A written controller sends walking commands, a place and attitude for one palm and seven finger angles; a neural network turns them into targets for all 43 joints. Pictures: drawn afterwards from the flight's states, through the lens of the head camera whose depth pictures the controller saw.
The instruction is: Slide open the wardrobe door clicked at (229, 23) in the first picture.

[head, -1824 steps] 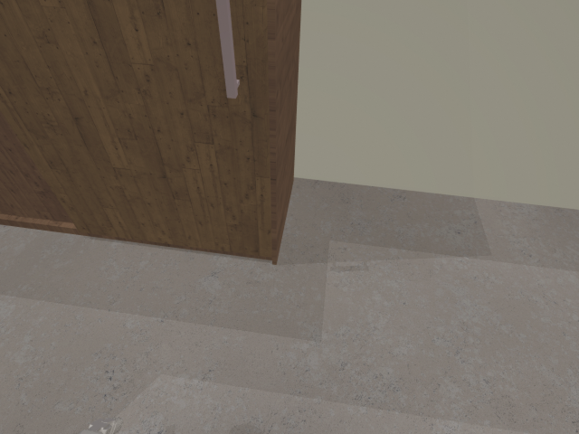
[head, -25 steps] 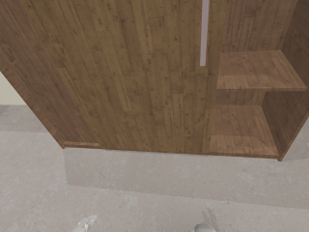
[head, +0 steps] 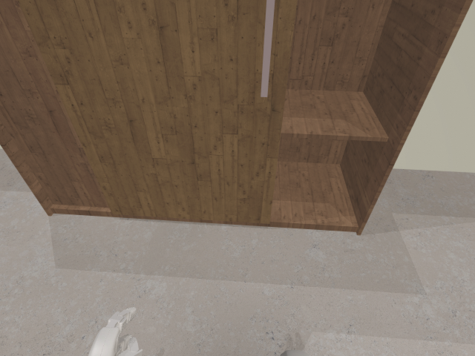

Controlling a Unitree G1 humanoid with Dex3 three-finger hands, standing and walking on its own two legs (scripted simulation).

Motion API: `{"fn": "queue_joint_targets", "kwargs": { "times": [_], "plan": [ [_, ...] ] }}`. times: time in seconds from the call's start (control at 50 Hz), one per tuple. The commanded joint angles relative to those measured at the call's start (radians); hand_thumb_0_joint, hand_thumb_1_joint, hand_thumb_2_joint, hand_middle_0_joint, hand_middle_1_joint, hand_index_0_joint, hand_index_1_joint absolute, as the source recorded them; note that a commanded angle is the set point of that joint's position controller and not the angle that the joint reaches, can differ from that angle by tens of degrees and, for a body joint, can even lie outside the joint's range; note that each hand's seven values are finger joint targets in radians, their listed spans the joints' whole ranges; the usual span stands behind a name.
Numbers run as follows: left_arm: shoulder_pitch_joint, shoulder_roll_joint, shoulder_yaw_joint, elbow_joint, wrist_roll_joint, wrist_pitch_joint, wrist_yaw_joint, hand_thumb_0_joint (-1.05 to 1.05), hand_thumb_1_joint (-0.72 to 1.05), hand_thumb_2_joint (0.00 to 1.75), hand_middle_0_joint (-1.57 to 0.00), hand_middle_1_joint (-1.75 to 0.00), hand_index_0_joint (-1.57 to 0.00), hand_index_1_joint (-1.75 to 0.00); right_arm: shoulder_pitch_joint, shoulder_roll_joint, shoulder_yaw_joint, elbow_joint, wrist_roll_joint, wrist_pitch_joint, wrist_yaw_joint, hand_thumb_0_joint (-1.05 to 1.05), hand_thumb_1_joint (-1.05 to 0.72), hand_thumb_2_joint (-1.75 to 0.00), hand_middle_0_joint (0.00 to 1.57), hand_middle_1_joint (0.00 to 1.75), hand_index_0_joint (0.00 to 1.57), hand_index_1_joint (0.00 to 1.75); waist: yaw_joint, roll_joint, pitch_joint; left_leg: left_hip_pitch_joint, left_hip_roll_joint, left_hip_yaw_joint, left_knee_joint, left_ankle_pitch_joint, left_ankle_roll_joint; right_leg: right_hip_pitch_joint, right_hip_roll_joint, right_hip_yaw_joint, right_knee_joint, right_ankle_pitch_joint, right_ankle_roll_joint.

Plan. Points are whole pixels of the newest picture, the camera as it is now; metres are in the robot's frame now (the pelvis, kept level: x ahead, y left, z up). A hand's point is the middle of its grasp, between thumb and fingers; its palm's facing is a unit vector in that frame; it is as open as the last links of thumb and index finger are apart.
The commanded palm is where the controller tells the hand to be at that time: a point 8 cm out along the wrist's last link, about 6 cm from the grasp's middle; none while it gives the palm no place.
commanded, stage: stop stepping back and stand still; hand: right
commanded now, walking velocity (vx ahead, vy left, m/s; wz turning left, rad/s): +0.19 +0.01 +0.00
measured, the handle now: (267, 41) +0.93 -0.10 +0.20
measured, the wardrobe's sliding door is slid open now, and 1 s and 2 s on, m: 0.46 0.46 0.46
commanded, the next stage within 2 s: let the arm hang, fingers relaxed in 0.28 s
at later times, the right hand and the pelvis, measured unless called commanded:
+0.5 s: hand (412, 297) +0.22 -0.28 +0.02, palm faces +0.26 +0.84 -0.47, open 7.4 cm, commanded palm none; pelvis +0.01 -0.02 -0.01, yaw -4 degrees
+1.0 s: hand out of the picture +0.04 -0.26 -0.16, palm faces +0.01 +0.97 -0.23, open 7.3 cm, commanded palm none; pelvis +0.05 -0.06 +0.01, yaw -2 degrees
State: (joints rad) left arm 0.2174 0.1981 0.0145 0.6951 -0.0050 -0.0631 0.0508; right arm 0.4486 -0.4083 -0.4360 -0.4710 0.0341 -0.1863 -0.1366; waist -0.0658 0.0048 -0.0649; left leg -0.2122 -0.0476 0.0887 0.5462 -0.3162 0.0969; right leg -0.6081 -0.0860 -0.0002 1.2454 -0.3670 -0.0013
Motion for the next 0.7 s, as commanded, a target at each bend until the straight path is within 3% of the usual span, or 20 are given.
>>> {"fn": "queue_joint_targets", "kwargs": {
  "times": [0.0, 0.04, 0.08, 0.1, 0.12, 0.14, 0.16, 0.2, 0.28, 0.3, 0.32, 0.34, 0.36, 0.38, 0.4, 0.46, 0.52, 0.56, 0.6, 0.68],
  "plan": [
    [-0.137, 0.106, 0.031, -0.192, 0.000, -0.073, 0.046, 0.00, 0.90, 0.90, -0.20, -0.30, -0.20, -0.30, -0.232, -0.156, -0.013, -0.179, -0.004, -0.053, -0.037, 0.00, -0.90, -0.90, 0.20, 0.30, 0.20, 0.30, 0.074, 0.056, 0.119, -0.123, 0.307, -0.330, -0.346, -0.359, 0.098, 0.104, -0.032, -0.042, -0.380, -0.020, -0.017],
    [-0.103, 0.101, 0.031, -0.198, 0.014, -0.092, 0.054, 0.00, 0.90, 0.90, -0.20, -0.30, -0.20, -0.30, -0.193, -0.162, -0.022, -0.189, -0.015, -0.051, -0.055, 0.00, -0.90, -0.90, 0.20, 0.30, 0.20, 0.30, 0.059, 0.109, 0.058, -0.157, 0.279, -0.273, -0.302, -0.403, 0.092, 0.313, 0.018, -0.126, -0.571, -0.031, -0.028],
    [-0.077, 0.115, 0.036, -0.205, 0.015, -0.109, 0.060, 0.00, 0.90, 0.90, -0.20, -0.30, -0.20, -0.30, -0.194, -0.178, -0.042, -0.245, -0.010, -0.060, -0.063, 0.00, -0.90, -0.90, 0.20, 0.30, 0.20, 0.30, 0.078, 0.031, 0.028, -0.187, 0.198, -0.177, -0.136, -0.347, 0.044, 0.493, 0.046, -0.173, -0.763, -0.018, -0.032],
    [-0.065, 0.139, 0.044, -0.220, 0.006, -0.117, 0.063, 0.00, 0.90, 0.90, -0.20, -0.30, -0.20, -0.30, -0.158, -0.192, -0.064, -0.264, 0.003, -0.066, -0.062, 0.00, -0.90, -0.90, 0.20, 0.30, 0.20, 0.30, 0.091, -0.117, 0.033, -0.276, 0.141, -0.138, 0.057, -0.268, -0.007, 0.580, -0.037, -0.028, -0.859, -0.063, -0.070],
    [-0.062, 0.159, 0.045, -0.229, 0.004, -0.113, 0.051, 0.00, 0.90, 0.90, -0.20, -0.30, -0.20, -0.30, -0.149, -0.192, -0.077, -0.300, 0.002, -0.078, -0.065, 0.00, -0.90, -0.90, 0.20, 0.30, 0.20, 0.30, 0.081, -0.337, 0.025, -0.417, 0.035, -0.031, 0.312, -0.210, -0.070, 0.655, -0.233, 0.306, -0.965, -0.034, -0.153],
    [-0.085, 0.140, 0.044, -0.236, 0.001, -0.117, 0.039, 0.00, 0.90, 0.90, -0.20, -0.30, -0.20, -0.30, -0.183, -0.229, -0.110, -0.334, -0.009, -0.103, -0.063, 0.00, -0.90, -0.90, 0.20, 0.30, 0.20, 0.30, 0.074, -0.309, 0.050, -0.444, 0.025, -0.034, 0.463, -0.226, -0.095, 0.572, -0.330, 0.433, -1.047, 0.019, -0.217],
    [-0.075, 0.138, 0.048, -0.204, 0.001, -0.115, 0.024, 0.00, 0.90, 0.90, -0.20, -0.30, -0.20, -0.30, -0.125, -0.260, -0.152, -0.268, -0.008, -0.108, -0.048, 0.00, -0.90, -0.90, 0.20, 0.30, 0.20, 0.30, 0.085, -0.281, 0.066, -0.400, 0.072, -0.094, 0.522, -0.195, -0.093, 0.429, -0.336, 0.435, -1.090, -0.191, -0.229],
    [-0.092, 0.125, 0.049, -0.217, 0.002, -0.117, 0.000, 0.00, 0.90, 0.90, -0.20, -0.30, -0.20, -0.30, -0.044, -0.228, -0.151, -0.304, -0.011, -0.097, -0.033, 0.00, -0.90, -0.90, 0.20, 0.30, 0.20, 0.30, 0.070, -0.335, 0.102, -0.282, 0.109, -0.082, 0.430, -0.118, -0.093, 0.264, -0.276, 0.270, -1.063, -0.274, -0.199],
    [-0.064, 0.132, 0.043, -0.220, -0.003, -0.105, -0.009, 0.00, 0.90, 0.90, -0.20, -0.30, -0.20, -0.30, 0.101, -0.193, -0.145, -0.218, -0.006, -0.078, -0.036, 0.00, -0.90, -0.90, 0.20, 0.30, 0.20, 0.30, 0.054, -0.172, 0.025, 0.169, 0.014, 0.054, 0.037, -0.088, -0.092, 0.053, -0.129, -0.017, -0.829, -0.304, -0.082],
    [-0.066, 0.128, 0.043, -0.229, -0.003, -0.102, -0.007, 0.00, 0.90, 0.90, -0.20, -0.30, -0.20, -0.30, 0.131, -0.192, -0.145, -0.179, -0.005, -0.067, -0.036, 0.00, -0.90, -0.90, 0.20, 0.30, 0.20, 0.30, 0.049, -0.055, 0.030, 0.184, 0.064, -0.060, -0.078, -0.137, -0.058, 0.017, -0.068, -0.066, -0.638, -0.250, -0.056],
    [-0.066, 0.113, 0.047, -0.230, -0.005, -0.095, -0.008, 0.00, 0.90, 0.90, -0.20, -0.30, -0.20, -0.30, 0.102, -0.222, -0.161, -0.173, -0.008, -0.062, -0.041, 0.00, -0.90, -0.90, 0.20, 0.30, 0.20, 0.30, 0.058, 0.184, 0.037, 0.166, 0.240, -0.394, -0.215, -0.156, 0.033, -0.063, 0.026, -0.116, -0.373, -0.179, -0.024],
    [-0.077, 0.120, 0.046, -0.231, -0.005, -0.104, -0.007, 0.00, 0.90, 0.90, -0.20, -0.30, -0.20, -0.30, 0.058, -0.240, -0.171, -0.178, 0.005, -0.061, -0.048, 0.00, -0.90, -0.90, 0.20, 0.30, 0.20, 0.30, 0.056, 0.258, 0.022, 0.129, 0.384, -0.620, -0.289, -0.036, 0.114, -0.082, 0.054, -0.063, -0.186, -0.173, -0.010],
    [-0.117, 0.176, 0.052, -0.088, 0.012, -0.088, -0.081, 0.00, 0.90, 0.90, -0.20, -0.30, -0.20, -0.30, 0.019, 0.035, 0.266, 0.532, -0.108, 0.103, 0.079, 0.00, -0.90, -0.90, 0.20, 0.30, 0.20, 0.30, 0.090, 0.079, 0.086, 0.010, 0.516, -0.368, -0.124, 0.510, 0.094, -0.156, -0.070, 0.012, -0.116, -0.240, -0.006],
    [-0.021, 0.106, 0.049, -0.082, 0.006, -0.020, -0.070, 0.00, 0.90, 0.90, -0.20, -0.30, -0.20, -0.30, 0.005, 0.047, 0.278, 0.563, -0.099, 0.157, 0.111, 0.00, -0.90, -0.90, 0.20, 0.30, 0.20, 0.30, 0.099, 0.107, 0.000, -0.080, 0.415, -0.329, -0.068, 0.526, 0.096, 0.032, -0.032, 0.010, -0.133, -0.240, 0.009],
    [0.026, 0.109, 0.043, -0.083, 0.013, 0.014, -0.068, 0.00, 0.90, 0.90, -0.20, -0.30, -0.20, -0.30, -0.047, 0.068, 0.295, 0.585, -0.088, 0.172, 0.111, 0.00, -0.90, -0.90, 0.20, 0.30, 0.20, 0.30, 0.104, 0.230, 0.004, -0.030, 0.363, -0.219, -0.018, 0.595, 0.086, 0.024, -0.018, -0.033, -0.188, -0.191, 0.009],
    [0.025, 0.101, 0.025, -0.081, 0.026, 0.071, -0.066, 0.00, 0.90, 0.90, -0.20, -0.30, -0.20, -0.30, -0.139, 0.060, 0.344, 0.736, -0.070, 0.183, 0.109, 0.00, -0.90, -0.90, 0.20, 0.30, 0.20, 0.30, 0.094, 0.334, 0.030, -0.041, 0.302, -0.117, -0.052, 0.612, 0.049, 0.151, 0.047, -0.099, -0.366, -0.110, 0.006],
    [0.069, 0.101, 0.026, -0.001, 0.042, 0.095, -0.066, 0.00, 0.90, 0.90, -0.20, -0.30, -0.20, -0.30, -0.202, 0.034, 0.361, 0.943, -0.060, 0.192, 0.113, 0.00, -0.90, -0.90, 0.20, 0.30, 0.20, 0.30, 0.118, 0.213, 0.056, -0.122, 0.263, -0.114, -0.095, 0.217, -0.002, 0.342, 0.059, -0.087, -0.621, 0.058, -0.003],
    [0.065, 0.145, 0.021, 0.046, 0.049, 0.084, -0.060, 0.00, 0.90, 0.90, -0.20, -0.30, -0.20, -0.30, -0.213, 0.067, 0.383, 1.053, -0.054, 0.198, 0.124, 0.00, -0.90, -0.90, 0.20, 0.30, 0.20, 0.30, 0.106, -0.040, 0.065, -0.207, 0.170, -0.086, -0.036, -0.064, -0.084, 0.420, -0.053, 0.083, -0.779, 0.197, -0.054],
    [0.008, 0.172, 0.011, 0.079, 0.051, 0.072, -0.053, 0.00, 0.90, 0.90, -0.20, -0.30, -0.20, -0.30, -0.208, 0.068, 0.393, 1.154, -0.060, 0.202, 0.126, 0.00, -0.90, -0.90, 0.20, 0.30, 0.20, 0.30, 0.070, -0.191, 0.069, -0.052, 0.117, -0.058, -0.046, -0.104, -0.109, 0.253, -0.108, 0.148, -0.885, 0.041, -0.081],
    [0.007, 0.099, 0.005, 0.152, 0.045, 0.066, -0.034, 0.00, 0.90, 0.90, -0.20, -0.30, -0.20, -0.30, -0.169, 0.108, 0.387, 1.331, -0.050, 0.180, 0.125, 0.00, -0.90, -0.90, 0.20, 0.30, 0.20, 0.30, 0.060, -0.215, 0.043, 0.047, 0.151, -0.093, -0.145, 0.080, -0.081, 0.275, -0.035, 0.035, -0.891, 0.040, -0.038]
  ]
}}
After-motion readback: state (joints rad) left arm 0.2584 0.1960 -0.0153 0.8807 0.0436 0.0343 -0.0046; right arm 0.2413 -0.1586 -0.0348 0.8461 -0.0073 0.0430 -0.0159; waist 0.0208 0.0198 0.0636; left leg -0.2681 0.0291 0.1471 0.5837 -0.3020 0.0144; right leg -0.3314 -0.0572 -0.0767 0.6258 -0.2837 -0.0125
